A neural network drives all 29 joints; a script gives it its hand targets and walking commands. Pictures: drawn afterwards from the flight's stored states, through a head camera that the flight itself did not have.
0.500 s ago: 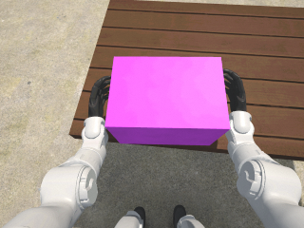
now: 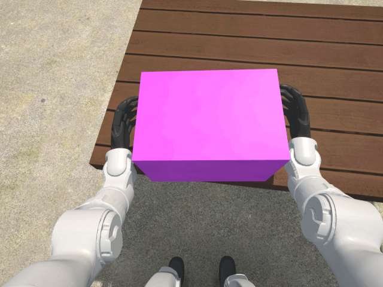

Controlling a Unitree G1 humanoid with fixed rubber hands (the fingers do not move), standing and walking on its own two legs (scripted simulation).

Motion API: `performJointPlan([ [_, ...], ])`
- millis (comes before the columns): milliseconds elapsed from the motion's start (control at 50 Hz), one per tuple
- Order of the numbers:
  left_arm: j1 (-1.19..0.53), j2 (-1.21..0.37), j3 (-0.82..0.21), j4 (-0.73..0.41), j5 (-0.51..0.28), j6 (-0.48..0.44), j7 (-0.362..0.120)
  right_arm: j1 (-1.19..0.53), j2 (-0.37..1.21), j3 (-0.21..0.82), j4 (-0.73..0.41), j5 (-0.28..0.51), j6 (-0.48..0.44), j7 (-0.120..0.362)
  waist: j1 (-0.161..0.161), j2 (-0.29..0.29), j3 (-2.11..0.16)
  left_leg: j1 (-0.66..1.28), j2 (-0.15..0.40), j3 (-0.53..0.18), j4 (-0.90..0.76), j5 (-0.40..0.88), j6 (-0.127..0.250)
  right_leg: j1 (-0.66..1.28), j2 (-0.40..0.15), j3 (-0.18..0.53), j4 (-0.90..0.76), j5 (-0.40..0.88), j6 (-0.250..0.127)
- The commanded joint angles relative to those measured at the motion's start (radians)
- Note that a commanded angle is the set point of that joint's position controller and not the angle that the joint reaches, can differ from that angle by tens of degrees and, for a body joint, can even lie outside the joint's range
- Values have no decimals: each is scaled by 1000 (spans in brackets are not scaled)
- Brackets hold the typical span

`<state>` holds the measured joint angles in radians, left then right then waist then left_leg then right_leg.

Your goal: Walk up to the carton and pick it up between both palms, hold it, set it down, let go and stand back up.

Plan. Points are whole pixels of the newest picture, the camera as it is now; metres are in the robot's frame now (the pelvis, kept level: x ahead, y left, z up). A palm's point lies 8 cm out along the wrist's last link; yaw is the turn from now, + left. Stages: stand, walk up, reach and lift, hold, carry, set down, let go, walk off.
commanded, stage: reach and lift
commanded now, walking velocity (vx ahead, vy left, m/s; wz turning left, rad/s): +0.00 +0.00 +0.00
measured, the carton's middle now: (208, 130) +0.44 +0.01 -0.04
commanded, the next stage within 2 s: none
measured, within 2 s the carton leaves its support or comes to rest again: leaves its support in 0.34 s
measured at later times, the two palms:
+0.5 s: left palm (113, 142) +0.37 +0.20 +0.03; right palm (308, 119) +0.43 -0.17 +0.06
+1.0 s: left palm (92, 118) +0.37 +0.19 +0.13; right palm (343, 101) +0.40 -0.17 +0.16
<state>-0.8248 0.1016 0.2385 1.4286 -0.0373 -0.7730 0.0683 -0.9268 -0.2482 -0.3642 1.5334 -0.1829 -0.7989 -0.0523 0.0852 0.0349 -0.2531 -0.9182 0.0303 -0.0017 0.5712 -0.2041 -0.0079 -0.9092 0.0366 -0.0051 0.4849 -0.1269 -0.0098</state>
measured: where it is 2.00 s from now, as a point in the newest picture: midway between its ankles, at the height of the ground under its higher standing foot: outside the picture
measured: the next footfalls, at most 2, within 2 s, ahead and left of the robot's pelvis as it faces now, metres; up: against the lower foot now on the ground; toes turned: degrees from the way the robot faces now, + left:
none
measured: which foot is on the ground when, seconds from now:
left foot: down 0.00-1.00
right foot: down 0.00-1.00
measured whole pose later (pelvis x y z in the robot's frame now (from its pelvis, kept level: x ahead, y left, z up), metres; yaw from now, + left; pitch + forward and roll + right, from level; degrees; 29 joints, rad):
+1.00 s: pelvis -0.01 +0.00 +0.03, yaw +2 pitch +5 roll +0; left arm -0.76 0.10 0.19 1.10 -0.02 -0.15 0.07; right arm -0.79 -0.22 -0.20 1.12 0.07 -0.14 -0.03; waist 0.03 -0.03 -0.13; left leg -0.29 -0.01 -0.01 0.32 -0.12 0.00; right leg -0.30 0.00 -0.01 0.30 -0.09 0.00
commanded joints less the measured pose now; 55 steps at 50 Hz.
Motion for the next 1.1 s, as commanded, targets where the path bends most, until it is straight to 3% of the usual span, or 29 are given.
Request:
performJointPlan([
  [0, -387, -481, -254, -100, 84, 0, -124, -332, 610, 325, -11, -148, -3, 176, -24, -118, -691, 280, -34, 90, 15, 322, -26, 572, 12, -85, 65, 444, 53],
  [200, -414, -596, -422, -300, -24, 56, -124, -339, 721, 529, -248, 17, 85, 157, -63, -87, -821, 380, -48, 34, 71, 495, -50, 652, 33, -69, 109, 645, 71],
  [320, -462, -676, -550, -501, -98, 102, -102, -320, 798, 650, -470, 126, 184, 155, -88, -51, -858, 457, -53, -11, 81, 544, -61, 661, 42, -50, 108, 615, 68],
  [400, -527, -707, -617, -648, -132, 144, -84, -313, 836, 709, -621, 195, 271, 156, -103, -29, -821, 497, -59, -40, 59, 514, -61, 668, 40, -34, 86, 524, 60],
  [480, -580, -694, -616, -710, -124, 221, -80, -303, 831, 716, -694, 239, 385, 156, -115, -30, -678, 516, -64, -59, -6, 395, -46, 678, 24, -14, 36, 365, 49],
  [620, -619, -589, -405, -547, -22, 420, -109, -333, 731, 541, -568, 242, 588, 166, -94, -72, -306, 555, -56, -50, -193, 59, -1, 677, -27, 6, -119, -49, 19],
  [680, -625, -575, -324, -480, 19, 463, -122, -377, 701, 465, -532, 224, 607, 186, -77, -63, -240, 608, -46, -34, -248, 14, -2, 677, -35, -5, -171, -121, 8],
  [800, -647, -579, -277, -485, 48, 515, -122, -433, 677, 406, -544, 208, 612, 221, -66, -31, -225, 695, -36, 2, -304, 11, -15, 713, -34, -24, -222, -107, 2],
  [920, -603, -557, -275, -589, 57, 589, -123, -391, 674, 419, -573, 211, 646, 227, -58, -45, -225, 721, -41, 26, -337, 24, -4, 797, -35, -17, -242, -68, 8],
  [980, -595, -591, -328, -681, 33, 619, -117, -399, 702, 469, -652, 236, 653, 222, -59, -42, -307, 758, -43, 26, -321, 106, -7, 831, -27, -16, -239, 2, 9],
  [1000, -650, -624, -410, -830, 14, 637, -115, -395, 715, 471, -671, 242, 663, 198, -119, -50, -303, 785, -39, 14, -317, 119, -22, 850, -20, -15, -233, 11, 1],
  [1020, -647, -642, -425, -862, 6, 656, -108, -401, 740, 501, -712, 254, 669, 194, -88, -31, -340, 794, -45, 16, -302, 169, -27, 851, -20, -11, -237, 41, -1],
  [1040, -634, -656, -453, -906, -2, 674, -102, -397, 743, 522, -751, 271, 677, 190, -103, -40, -366, 825, -46, 10, -286, 211, -29, 861, -10, -13, -234, 73, 2],
  [1080, -558, -678, -482, -975, -7, 715, -96, -371, 755, 584, -850, 320, 703, 181, -92, -51, -420, 856, -57, -1, -253, 309, -28, 891, -1, -7, -231, 146, 10],
])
